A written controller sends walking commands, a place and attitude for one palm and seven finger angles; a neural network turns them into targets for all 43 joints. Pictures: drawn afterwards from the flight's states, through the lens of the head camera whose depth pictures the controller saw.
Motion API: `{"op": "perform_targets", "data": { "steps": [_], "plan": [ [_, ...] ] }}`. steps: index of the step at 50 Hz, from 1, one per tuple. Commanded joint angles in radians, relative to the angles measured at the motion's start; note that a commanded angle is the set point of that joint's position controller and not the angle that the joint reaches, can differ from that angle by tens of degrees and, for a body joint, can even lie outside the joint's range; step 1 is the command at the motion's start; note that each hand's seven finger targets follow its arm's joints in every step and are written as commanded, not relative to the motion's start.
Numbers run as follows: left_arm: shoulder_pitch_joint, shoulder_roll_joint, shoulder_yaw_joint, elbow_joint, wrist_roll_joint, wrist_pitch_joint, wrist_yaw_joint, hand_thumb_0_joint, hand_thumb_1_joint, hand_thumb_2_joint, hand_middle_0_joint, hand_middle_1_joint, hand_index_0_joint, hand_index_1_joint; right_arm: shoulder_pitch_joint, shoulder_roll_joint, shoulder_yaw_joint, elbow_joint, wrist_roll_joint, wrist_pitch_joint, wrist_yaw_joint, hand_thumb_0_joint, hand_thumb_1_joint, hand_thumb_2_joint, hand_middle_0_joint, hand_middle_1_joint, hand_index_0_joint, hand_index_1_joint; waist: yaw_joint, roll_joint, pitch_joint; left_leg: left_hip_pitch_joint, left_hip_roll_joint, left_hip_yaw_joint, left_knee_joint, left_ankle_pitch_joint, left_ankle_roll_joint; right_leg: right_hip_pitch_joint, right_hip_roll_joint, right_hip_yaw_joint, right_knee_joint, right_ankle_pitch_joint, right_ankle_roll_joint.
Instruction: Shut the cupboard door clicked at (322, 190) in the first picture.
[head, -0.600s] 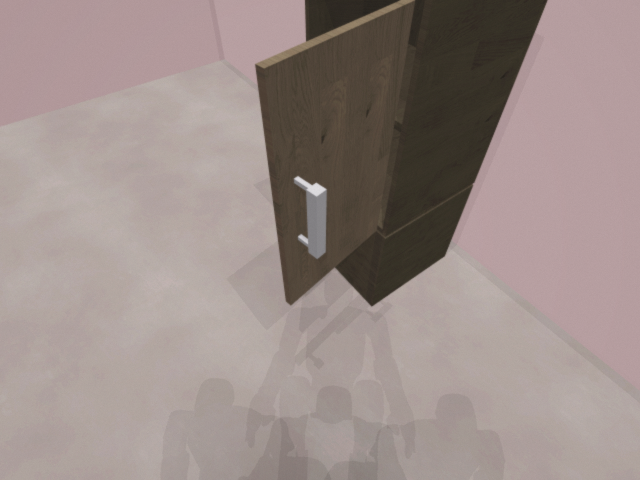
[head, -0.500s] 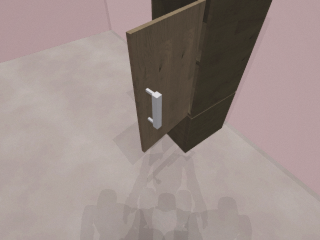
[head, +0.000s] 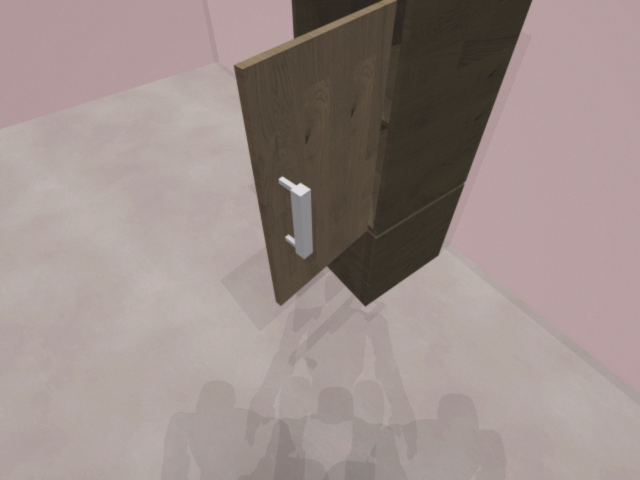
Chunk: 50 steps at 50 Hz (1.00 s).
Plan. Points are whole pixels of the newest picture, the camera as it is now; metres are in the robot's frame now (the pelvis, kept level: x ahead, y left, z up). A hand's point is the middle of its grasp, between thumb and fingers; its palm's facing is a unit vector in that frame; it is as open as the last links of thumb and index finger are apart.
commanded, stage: look at it before walking up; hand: left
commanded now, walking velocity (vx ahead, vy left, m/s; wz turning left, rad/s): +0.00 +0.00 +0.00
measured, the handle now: (294, 218) +0.57 +0.08 -0.06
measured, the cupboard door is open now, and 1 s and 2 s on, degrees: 100 100 100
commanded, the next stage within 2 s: walk around to get in front in 0.44 s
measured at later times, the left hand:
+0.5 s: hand out of the picture +0.00 +0.17 -0.17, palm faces +0.02 -0.97 -0.23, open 7.4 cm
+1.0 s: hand out of the picture +0.04 +0.21 -0.19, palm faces -0.10 -0.97 -0.20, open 7.4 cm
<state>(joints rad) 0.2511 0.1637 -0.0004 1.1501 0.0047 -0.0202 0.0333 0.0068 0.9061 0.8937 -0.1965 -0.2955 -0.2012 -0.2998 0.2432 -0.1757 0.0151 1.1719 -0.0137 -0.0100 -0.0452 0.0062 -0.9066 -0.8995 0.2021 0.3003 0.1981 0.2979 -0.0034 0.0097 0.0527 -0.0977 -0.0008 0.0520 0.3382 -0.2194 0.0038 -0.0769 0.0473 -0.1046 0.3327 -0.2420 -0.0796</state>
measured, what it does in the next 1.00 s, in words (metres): stands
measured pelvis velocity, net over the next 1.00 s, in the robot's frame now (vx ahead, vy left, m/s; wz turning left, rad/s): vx -0.02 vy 0.02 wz -0.17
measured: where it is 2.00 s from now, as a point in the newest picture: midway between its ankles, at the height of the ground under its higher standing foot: outside the picture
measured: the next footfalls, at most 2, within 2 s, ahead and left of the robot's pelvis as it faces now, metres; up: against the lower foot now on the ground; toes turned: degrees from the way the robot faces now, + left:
right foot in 1.36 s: -0.04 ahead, -0.15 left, +0.00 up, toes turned -27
left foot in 1.76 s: +0.08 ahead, +0.07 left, +0.00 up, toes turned -35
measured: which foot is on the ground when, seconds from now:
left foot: down 0.00-1.00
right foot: down 0.00-0.96, up 0.98-1.00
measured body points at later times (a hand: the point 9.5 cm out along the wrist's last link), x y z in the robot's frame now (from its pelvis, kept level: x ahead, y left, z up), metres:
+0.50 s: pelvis +0.00 -0.01 +0.00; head +0.02 -0.02 +0.45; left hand +0.00 +0.22 -0.16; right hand -0.01 -0.24 -0.17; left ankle -0.02 +0.12 -0.75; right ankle -0.03 -0.06 -0.75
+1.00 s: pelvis -0.02 +0.02 -0.01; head +0.03 +0.03 +0.43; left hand +0.05 +0.26 -0.18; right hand -0.03 -0.23 -0.16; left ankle -0.02 +0.13 -0.75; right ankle -0.04 -0.06 -0.73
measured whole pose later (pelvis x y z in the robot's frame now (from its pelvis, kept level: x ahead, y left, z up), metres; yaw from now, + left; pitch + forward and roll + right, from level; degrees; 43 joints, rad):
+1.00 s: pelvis -0.02 +0.02 -0.01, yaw -10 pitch +0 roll -1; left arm 0.20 0.21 0.09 1.04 0.02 0.06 0.01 0.01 0.91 0.89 -0.20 -0.30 -0.20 -0.30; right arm 0.23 -0.17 -0.04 1.04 -0.02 0.01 -0.06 0.01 -0.91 -0.90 0.20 0.30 0.20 0.30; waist 0.01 -0.04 0.09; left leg -0.23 0.06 0.13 0.56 -0.32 0.01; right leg -0.30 0.10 0.03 0.65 -0.35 -0.06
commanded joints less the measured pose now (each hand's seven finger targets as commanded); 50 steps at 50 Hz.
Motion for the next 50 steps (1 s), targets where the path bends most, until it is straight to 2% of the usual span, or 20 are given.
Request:
{"op": "perform_targets", "data": {
  "steps": [1, 5, 11, 14, 15, 21, 27, 30, 33, 35, 38, 40, 43, 44, 45, 46, 47, 48, 49, 50],
  "plan": [
    [0.065, 0.126, 0.024, -0.019, -0.003, -0.014, 0.011, 0.0, 0.9, 0.9, -0.2, -0.3, -0.2, -0.3, 0.065, -0.104, -0.02, -0.021, -0.002, -0.003, -0.004, 0.0, -0.9, -0.9, 0.2, 0.3, 0.2, 0.3, -0.003, -0.021, 0.004, -0.011, 0.106, -0.098, -0.025, 0.189, 0.029, -0.007, -0.178, 0.15, -0.061, 0.293, 0.045],
    [0.071, 0.126, 0.025, -0.019, -0.002, -0.014, 0.011, 0.0, 0.9, 0.9, -0.2, -0.3, -0.2, -0.3, 0.063, -0.104, -0.021, -0.022, 0.0, 0.0, -0.003, 0.0, -0.9, -0.9, 0.2, 0.3, 0.2, 0.3, 0.002, -0.037, 0.029, -0.018, 0.103, -0.093, -0.025, 0.161, 0.028, -0.028, -0.174, 0.154, -0.075, 0.261, 0.055],
    [0.058, 0.131, 0.026, -0.022, -0.003, -0.012, 0.011, 0.0, 0.9, 0.9, -0.2, -0.3, -0.2, -0.3, 0.07, -0.101, -0.021, -0.022, -0.002, 0.001, -0.003, 0.0, -0.9, -0.9, 0.2, 0.3, 0.2, 0.3, -0.003, -0.008, 0.019, -0.024, 0.104, -0.093, -0.024, 0.157, 0.025, -0.013, -0.176, 0.159, -0.076, 0.257, 0.052],
    [0.062, 0.133, 0.026, -0.022, -0.003, -0.013, 0.01, 0.0, 0.9, 0.9, -0.2, -0.3, -0.2, -0.3, 0.07, -0.101, -0.021, -0.024, -0.001, 0.0, -0.003, 0.0, -0.9, -0.9, 0.2, 0.3, 0.2, 0.3, -0.002, -0.015, 0.016, -0.022, 0.104, -0.09, -0.022, 0.161, 0.025, -0.011, -0.176, 0.162, -0.076, 0.275, 0.057],
    [0.064, 0.135, 0.029, -0.022, -0.002, -0.014, 0.013, 0.0, 0.9, 0.9, -0.2, -0.3, -0.2, -0.3, 0.072, -0.104, -0.022, -0.026, 0.0, 0.001, -0.004, 0.0, -0.9, -0.9, 0.2, 0.3, 0.2, 0.3, 0.0, -0.039, 0.008, -0.022, 0.103, -0.087, -0.016, 0.153, 0.025, -0.007, -0.175, 0.159, -0.079, 0.279, 0.064],
    [0.061, 0.13, 0.027, -0.023, -0.003, -0.011, 0.011, 0.0, 0.9, 0.9, -0.2, -0.3, -0.2, -0.3, 0.074, -0.102, -0.022, -0.025, -0.002, 0.003, -0.004, 0.0, -0.9, -0.9, 0.2, 0.3, 0.2, 0.3, -0.002, -0.015, 0.027, -0.029, 0.104, -0.086, -0.018, 0.143, 0.023, -0.019, -0.175, 0.162, -0.083, 0.25, 0.061],
    [0.059, 0.136, 0.03, -0.024, -0.004, -0.013, 0.012, 0.0, 0.9, 0.9, -0.2, -0.3, -0.2, -0.3, 0.079, -0.103, -0.023, -0.027, -0.001, 0.0, -0.005, 0.0, -0.9, -0.9, 0.2, 0.3, 0.2, 0.3, -0.001, -0.021, -0.008, -0.021, 0.104, -0.085, -0.014, 0.165, 0.024, 0.01, -0.178, 0.16, -0.071, 0.309, 0.064],
    [0.069, 0.104, 0.034, -0.028, -0.001, 0.004, 0.013, 0.0, 0.9, 0.9, -0.2, -0.3, -0.2, -0.3, 0.105, -0.066, -0.023, -0.027, -0.002, 0.013, -0.013, 0.0, -0.9, -0.9, 0.2, 0.3, 0.2, 0.3, -0.005, -0.024, 0.001, -0.021, 0.115, -0.05, 0.026, 0.162, 0.013, -0.023, -0.171, 0.177, -0.038, 0.37, 0.06],
    [0.053, 0.135, 0.058, -0.051, 0.006, 0.025, 0.006, 0.0, 0.9, 0.9, -0.2, -0.3, -0.2, -0.3, 0.099, -0.09, -0.042, -0.042, -0.002, 0.028, -0.022, 0.0, -0.9, -0.9, 0.2, 0.3, 0.2, 0.3, -0.005, -0.028, 0.021, -0.065, 0.124, -0.013, 0.075, 0.103, 0.005, -0.052, -0.18, 0.218, 0.005, 0.392, 0.038],
    [0.048, 0.146, 0.072, -0.068, 0.01, 0.034, 0.003, 0.0, 0.9, 0.9, -0.2, -0.3, -0.2, -0.3, 0.087, -0.099, -0.054, -0.065, -0.002, 0.035, -0.024, 0.0, -0.9, -0.9, 0.2, 0.3, 0.2, 0.3, -0.003, -0.053, 0.007, -0.081, 0.125, 0.007, 0.119, 0.062, 0.002, -0.068, -0.187, 0.247, 0.019, 0.372, 0.021],
    [0.027, 0.171, 0.092, -0.1, 0.013, 0.045, -0.005, 0.0, 0.9, 0.9, -0.2, -0.3, -0.2, -0.3, 0.068, -0.098, -0.068, -0.094, 0.0, 0.042, -0.024, 0.0, -0.9, -0.9, 0.2, 0.3, 0.2, 0.3, -0.004, -0.082, 0.012, -0.115, 0.108, 0.031, 0.2, -0.041, -0.008, -0.115, -0.221, 0.329, -0.002, 0.297, -0.028],
    [0.026, 0.178, 0.099, -0.109, 0.016, 0.045, -0.005, 0.0, 0.9, 0.9, -0.2, -0.3, -0.2, -0.3, 0.054, -0.091, -0.073, -0.117, 0.001, 0.042, -0.02, 0.0, -0.9, -0.9, 0.2, 0.3, 0.2, 0.3, 0.002, -0.095, 0.001, -0.159, 0.087, 0.034, 0.266, -0.124, -0.017, -0.098, -0.244, 0.38, -0.012, 0.3, -0.064],
    [0.018, 0.194, 0.115, -0.129, 0.02, 0.045, -0.005, 0.0, 0.9, 0.9, -0.2, -0.3, -0.2, -0.3, 0.019, -0.093, -0.081, -0.148, 0.004, 0.038, -0.018, 0.0, -0.9, -0.9, 0.2, 0.3, 0.2, 0.3, 0.015, -0.105, 0.004, -0.239, 0.083, 0.003, 0.344, -0.233, -0.024, -0.074, -0.28, 0.456, -0.01, 0.359, -0.13],
    [0.007, 0.195, 0.118, -0.138, 0.02, 0.044, -0.004, 0.0, 0.9, 0.9, -0.2, -0.3, -0.2, -0.3, 0.022, -0.093, -0.082, -0.156, 0.006, 0.036, -0.018, 0.0, -0.9, -0.9, 0.2, 0.3, 0.2, 0.3, 0.009, -0.095, -0.007, -0.234, 0.084, -0.011, 0.324, -0.235, -0.024, -0.071, -0.278, 0.467, 0.009, 0.396, -0.136],
    [-0.011, 0.19, 0.12, -0.147, 0.02, 0.043, -0.003, 0.0, 0.9, 0.9, -0.2, -0.3, -0.2, -0.3, 0.046, -0.09, -0.082, -0.157, 0.007, 0.032, -0.019, 0.0, -0.9, -0.9, 0.2, 0.3, 0.2, 0.3, -0.009, -0.066, -0.03, -0.184, 0.091, -0.018, 0.268, -0.2, -0.025, -0.089, -0.269, 0.462, 0.045, 0.427, -0.124],
    [-0.046, 0.192, 0.118, -0.162, 0.016, 0.045, -0.008, 0.0, 0.9, 0.9, -0.2, -0.3, -0.2, -0.3, 0.086, -0.088, -0.082, -0.147, 0.008, 0.026, -0.021, 0.0, -0.9, -0.9, 0.2, 0.3, 0.2, 0.3, -0.034, -0.032, -0.047, -0.095, 0.106, -0.028, 0.152, -0.116, -0.019, -0.142, -0.239, 0.426, 0.095, 0.432, -0.097],
    [-0.071, 0.161, 0.113, -0.181, 0.01, 0.047, -0.014, 0.0, 0.9, 0.9, -0.2, -0.3, -0.2, -0.3, 0.13, -0.113, -0.084, -0.137, 0.001, 0.016, -0.024, 0.0, -0.9, -0.9, 0.2, 0.3, 0.2, 0.3, -0.053, 0.072, -0.069, 0.037, 0.188, -0.102, 0.027, 0.018, 0.015, -0.261, -0.14, 0.331, 0.19, 0.337, -0.035],
    [-0.076, 0.111, 0.102, -0.212, 0.004, 0.051, -0.026, 0.0, 0.9, 0.9, -0.2, -0.3, -0.2, -0.3, 0.152, -0.188, -0.094, -0.141, -0.014, 0.008, -0.028, 0.0, -0.9, -0.9, 0.2, 0.3, 0.2, 0.3, -0.049, 0.294, -0.056, 0.1, 0.39, -0.323, -0.059, 0.214, 0.105, -0.413, 0.007, 0.173, 0.4, -0.029, 0.044],
    [-0.108, 0.129, 0.105, -0.224, 0.016, 0.055, -0.03, 0.0, 0.9, 0.9, -0.2, -0.3, -0.2, -0.3, 0.152, -0.198, -0.092, -0.145, -0.017, 0.008, -0.031, 0.0, -0.9, -0.9, 0.2, 0.3, 0.2, 0.3, -0.049, 0.263, -0.026, 0.048, 0.497, -0.358, -0.082, 0.339, 0.185, -0.45, 0.011, 0.151, 0.654, -0.335, 0.062],
    [-0.101, 0.154, 0.117, -0.209, 0.025, 0.064, -0.034, 0.0, 0.9, 0.9, -0.2, -0.3, -0.2, -0.3, 0.117, -0.163, -0.08, -0.159, -0.016, 0.001, -0.034, 0.0, -0.9, -0.9, 0.2, 0.3, 0.2, 0.3, -0.019, 0.164, -0.01, -0.001, 0.468, -0.298, -0.067, 0.364, 0.187, -0.451, -0.033, 0.207, 0.766, -0.301, 0.068]
  ]
}}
